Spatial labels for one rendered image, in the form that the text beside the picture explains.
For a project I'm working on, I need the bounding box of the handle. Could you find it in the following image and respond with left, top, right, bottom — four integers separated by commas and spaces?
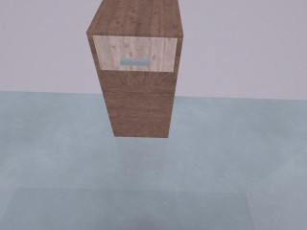
120, 55, 151, 66

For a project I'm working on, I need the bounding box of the drawer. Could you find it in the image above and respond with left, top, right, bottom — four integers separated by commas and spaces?
93, 35, 177, 72

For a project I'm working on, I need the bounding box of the cabinet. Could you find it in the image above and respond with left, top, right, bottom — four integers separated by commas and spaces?
86, 0, 184, 138

